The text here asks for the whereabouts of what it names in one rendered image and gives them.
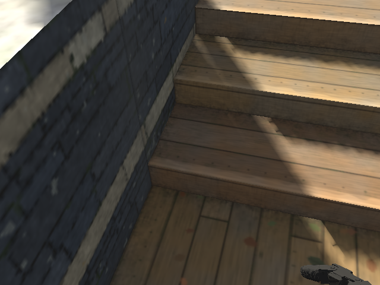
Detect stairs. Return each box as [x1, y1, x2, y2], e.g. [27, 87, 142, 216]
[148, 7, 380, 232]

